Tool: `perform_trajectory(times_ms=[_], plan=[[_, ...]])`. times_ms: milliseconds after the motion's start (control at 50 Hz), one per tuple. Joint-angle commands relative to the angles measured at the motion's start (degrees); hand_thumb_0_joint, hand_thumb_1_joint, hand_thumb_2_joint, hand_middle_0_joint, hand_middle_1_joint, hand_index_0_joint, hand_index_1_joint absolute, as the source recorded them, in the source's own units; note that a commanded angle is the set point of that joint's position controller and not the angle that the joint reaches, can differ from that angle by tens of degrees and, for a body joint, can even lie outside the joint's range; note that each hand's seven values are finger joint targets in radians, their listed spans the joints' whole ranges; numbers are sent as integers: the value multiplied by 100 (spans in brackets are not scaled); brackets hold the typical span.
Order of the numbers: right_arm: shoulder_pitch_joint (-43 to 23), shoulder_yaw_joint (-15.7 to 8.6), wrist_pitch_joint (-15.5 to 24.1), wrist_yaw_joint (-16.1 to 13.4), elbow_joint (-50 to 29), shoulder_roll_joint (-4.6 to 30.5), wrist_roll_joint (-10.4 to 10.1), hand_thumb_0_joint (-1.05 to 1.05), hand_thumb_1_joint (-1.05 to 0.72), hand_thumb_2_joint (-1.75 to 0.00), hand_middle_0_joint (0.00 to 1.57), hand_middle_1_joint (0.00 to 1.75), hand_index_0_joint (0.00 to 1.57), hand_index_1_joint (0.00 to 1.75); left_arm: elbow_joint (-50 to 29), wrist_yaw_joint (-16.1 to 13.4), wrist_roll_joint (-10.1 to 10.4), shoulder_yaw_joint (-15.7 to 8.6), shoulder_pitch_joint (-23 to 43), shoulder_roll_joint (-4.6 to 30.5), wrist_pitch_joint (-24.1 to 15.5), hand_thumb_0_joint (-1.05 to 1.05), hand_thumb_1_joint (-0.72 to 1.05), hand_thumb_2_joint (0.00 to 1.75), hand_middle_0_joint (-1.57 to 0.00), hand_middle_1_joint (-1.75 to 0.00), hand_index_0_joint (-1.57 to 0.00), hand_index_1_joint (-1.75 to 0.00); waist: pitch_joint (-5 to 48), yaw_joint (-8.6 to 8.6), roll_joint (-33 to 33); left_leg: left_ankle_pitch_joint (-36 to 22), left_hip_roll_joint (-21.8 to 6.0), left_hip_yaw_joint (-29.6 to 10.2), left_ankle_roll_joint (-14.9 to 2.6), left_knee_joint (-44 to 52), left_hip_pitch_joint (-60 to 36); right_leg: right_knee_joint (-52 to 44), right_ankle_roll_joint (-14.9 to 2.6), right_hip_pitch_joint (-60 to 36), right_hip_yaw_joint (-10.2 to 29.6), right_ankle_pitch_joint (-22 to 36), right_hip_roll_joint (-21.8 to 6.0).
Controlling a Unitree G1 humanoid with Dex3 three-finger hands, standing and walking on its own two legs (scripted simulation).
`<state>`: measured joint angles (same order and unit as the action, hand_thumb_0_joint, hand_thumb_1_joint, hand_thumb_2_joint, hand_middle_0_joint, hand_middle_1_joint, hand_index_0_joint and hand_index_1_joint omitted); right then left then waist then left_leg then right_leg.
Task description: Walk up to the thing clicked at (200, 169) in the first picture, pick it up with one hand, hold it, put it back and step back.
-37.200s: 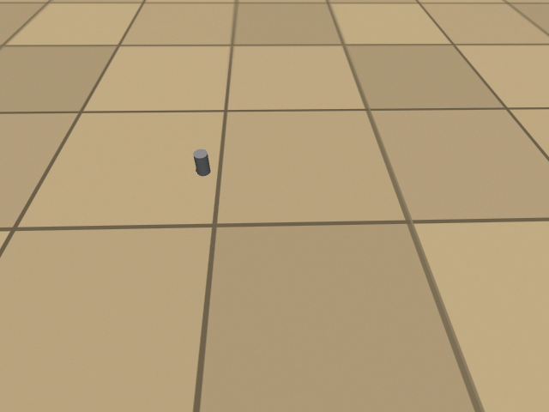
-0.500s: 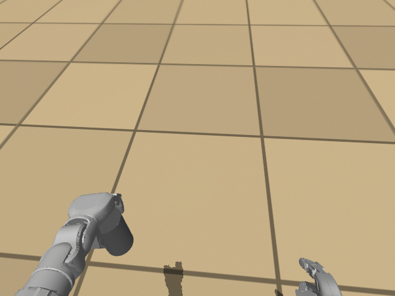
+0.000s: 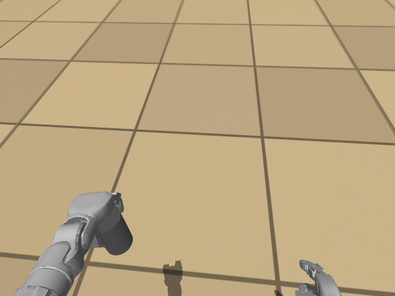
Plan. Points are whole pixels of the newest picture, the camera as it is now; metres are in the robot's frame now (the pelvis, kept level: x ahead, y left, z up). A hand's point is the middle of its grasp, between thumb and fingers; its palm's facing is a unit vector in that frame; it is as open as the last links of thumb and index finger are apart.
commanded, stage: crouch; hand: left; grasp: from above
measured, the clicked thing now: (112, 230) +0.30 +0.21 -0.11
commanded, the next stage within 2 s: lower in 1.98 s
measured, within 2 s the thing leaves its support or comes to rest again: neither
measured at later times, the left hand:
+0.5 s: hand (111, 240) +0.29 +0.22 -0.14, palm faces -0.50 +0.01 -0.87, open 9.8 cm
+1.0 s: hand (139, 243) +0.37 +0.21 -0.39, palm faces -0.46 +0.01 -0.89, open 9.7 cm
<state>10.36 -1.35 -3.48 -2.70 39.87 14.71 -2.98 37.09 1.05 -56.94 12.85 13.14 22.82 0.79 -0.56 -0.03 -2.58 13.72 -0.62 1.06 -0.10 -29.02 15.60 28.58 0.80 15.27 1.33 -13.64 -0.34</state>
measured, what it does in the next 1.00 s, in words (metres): lowers itself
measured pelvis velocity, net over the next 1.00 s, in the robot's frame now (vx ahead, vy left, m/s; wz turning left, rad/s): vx -0.06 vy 0.01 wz -0.01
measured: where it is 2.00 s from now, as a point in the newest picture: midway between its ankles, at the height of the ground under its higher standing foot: outside the picture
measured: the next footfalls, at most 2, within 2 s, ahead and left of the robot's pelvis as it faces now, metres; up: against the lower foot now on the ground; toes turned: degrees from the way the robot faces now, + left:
none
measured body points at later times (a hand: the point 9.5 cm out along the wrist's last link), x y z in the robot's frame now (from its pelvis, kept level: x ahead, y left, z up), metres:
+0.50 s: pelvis -0.01 +0.00 -0.03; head +0.05 +0.01 +0.42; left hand +0.31 +0.22 -0.09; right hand +0.10 -0.27 -0.15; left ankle +0.02 +0.12 -0.74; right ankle +0.02 -0.13 -0.74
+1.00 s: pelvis -0.06 +0.01 -0.24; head +0.13 +0.02 +0.17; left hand +0.39 +0.21 -0.34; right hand -0.04 -0.26 -0.37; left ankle +0.02 +0.12 -0.74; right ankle +0.01 -0.13 -0.74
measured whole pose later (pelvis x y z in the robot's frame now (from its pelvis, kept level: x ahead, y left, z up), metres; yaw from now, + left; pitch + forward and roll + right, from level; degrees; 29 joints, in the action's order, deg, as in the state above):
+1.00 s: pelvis -0.06 +0.01 -0.24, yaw -1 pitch +34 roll -3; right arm 14.1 -1.8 0.8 -0.6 44.0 13.0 3.6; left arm 73.4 -21.4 -65.6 3.7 43.9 24.6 -0.3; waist 10.9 10.7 -3.2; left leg 34.6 -0.7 -1.6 -0.9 -99.4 99.3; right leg 97.3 1.7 97.2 -0.3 -34.5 0.2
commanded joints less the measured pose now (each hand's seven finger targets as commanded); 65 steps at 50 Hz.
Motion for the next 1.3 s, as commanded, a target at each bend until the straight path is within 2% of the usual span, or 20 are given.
perform_trajectory(times_ms=[0,40,60,200,320,420,540,620,700,740,760,800,820,880,920,1000,1080,1140,1240,1280], plan=[[-474,-284,263,-66,-822,738,0,0,-91,-90,20,30,20,30,-1452,-328,12,-730,2090,1209,-21,0,50,92,-89,-85,-90,-84,1762,12,24,-1249,151,5,-37,316,-926,-433,-127,-318,-129,1049,146],[-439,-291,253,-71,-775,758,12,0,-93,-91,20,30,20,30,-1472,-313,12,-754,2322,1326,-21,0,56,89,-92,-88,-95,-85,1734,42,-15,-1289,159,16,-44,298,-884,-448,-117,-324,-119,1115,138],[-436,-282,248,-68,-769,747,14,0,-88,-90,20,30,20,30,-1464,-302,7,-714,2322,1299,-33,0,48,93,-84,-82,-87,-81,1662,47,-6,-1245,147,11,-38,320,-889,-456,-123,-306,-125,1069,145],[-372,-306,177,-41,-757,731,30,0,-89,-90,20,30,20,30,-863,-504,-155,-605,1924,1035,-185,0,53,98,-92,-83,-92,-83,1376,102,264,-1040,166,-24,-41,288,-689,-429,-119,-54,-146,847,133],[-88,-367,140,32,-511,773,139,0,-89,-90,20,30,20,30,73,-1180,-454,-590,2406,930,-344,0,54,95,-92,-83,-93,-83,1405,299,217,-839,162,-3,-19,-232,-127,7,-118,613,-148,732,104],[254,-485,207,153,-219,872,266,0,-90,-90,20,30,20,30,804,-1857,-800,-462,3227,667,-434,0,59,93,-94,-86,-96,-84,1984,497,12,-651,96,-59,59,-1469,793,1145,-151,1940,-194,552,104],[716,-578,316,191,-157,963,428,0,-90,-90,20,30,20,30,1363,-2582,-1181,-695,3989,814,-473,0,63,87,-94,-88,-98,-85,3227,634,-601,-213,52,-108,57,-3004,2017,2744,-249,3682,-261,103,132],[834,-560,394,104,-44,1023,498,0,-90,-90,20,30,20,30,2063,-2866,-1169,-815,4530,981,-280,0,64,86,-97,-82,-100,-79,3368,767,-382,317,19,-292,14,-3635,3176,3581,-270,4629,-363,-278,195],[909,-551,507,79,-43,1021,575,0,-90,-90,20,30,20,30,2125,-2890,-956,-960,4797,1180,-116,0,69,85,-100,-83,-103,-80,4363,765,-515,420,49,-278,-54,-4489,4055,4379,-268,5093,-327,-364,173],[922,-563,516,71,-23,1044,593,0,-90,-90,20,30,20,30,2521,-2829,-918,-1029,4343,1215,-7,0,70,85,-102,-81,-105,-79,4393,696,-480,551,70,-289,-56,-4697,4418,4656,-293,5313,-353,-501,143],[934,-559,524,76,-4,1049,615,0,-90,-90,20,30,20,30,2607,-2782,-883,-1019,4434,1178,13,0,70,86,-103,-80,-105,-78,4389,781,-422,593,64,-301,-53,-4837,4613,4782,-292,5484,-358,-531,137],[951,-560,542,59,-54,1064,630,0,-90,-90,20,30,20,30,2391,-2687,-918,-1105,4926,1503,-3,0,67,91,-102,-82,-104,-81,4621,828,-660,1056,67,-371,-2,-4980,4785,5041,-310,5832,-381,-891,115],[921,-536,556,57,-22,1033,645,0,-90,-90,20,30,20,30,2392,-2617,-888,-1012,5158,1358,-15,0,68,91,-103,-82,-104,-81,4460,925,-781,1313,58,-382,3,-5099,4986,5153,-312,6176,-389,-1107,107],[967,-509,571,57,-17,1070,637,0,-90,-90,20,30,20,30,2677,-2575,-914,-1153,5101,1576,-42,0,65,90,-101,-80,-102,-79,4630,925,-644,1643,94,-384,-28,-5438,5408,5472,-319,6447,-429,-1392,112],[1018,-475,607,81,-11,1047,660,0,-90,-90,20,30,20,30,2451,-2541,-852,-1085,5384,1435,-115,0,66,91,-101,-82,-103,-81,4856,1011,-814,1617,102,-405,-34,-5665,5552,5726,-324,6697,-465,-1374,98],[1133,-414,642,147,43,1088,695,0,-90,-90,20,30,20,30,2492,-2571,-932,-1305,5544,1857,-254,0,65,95,-102,-81,-103,-81,5019,1076,-785,1616,117,-394,-74,-6095,5930,6042,-311,6969,-487,-1369,94],[1190,-374,728,232,107,1115,759,0,-90,-90,20,30,20,30,2475,-2698,-1058,-1346,5771,1841,-406,0,62,100,-101,-83,-101,-83,5101,1217,-955,1538,111,-485,-46,-6435,5992,6388,-299,7554,-542,-1331,51],[1234,-330,768,310,128,1153,809,0,-91,-90,20,30,20,30,2516,-2818,-1133,-1448,5750,1977,-466,0,61,99,-101,-81,-101,-81,5251,1225,-993,1311,125,-416,-49,-6745,6164,6591,-282,7624,-535,-1113,41],[1236,-301,816,447,127,1095,904,0,-91,-91,20,30,20,30,2406,-2945,-1190,-1406,5964,1791,-463,0,61,100,-102,-81,-101,-82,5521,1283,-1360,635,105,-349,-38,-7229,5962,6958,-290,7910,-556,-663,69],[1271,-288,826,498,171,1161,946,0,-91,-91,20,30,20,30,2761,-2963,-1244,-1509,5829,1918,-422,0,62,101,-102,-81,-101,-82,5270,1295,-1425,524,92,-371,-10,-7347,6144,7103,-278,8069,-584,-600,36]])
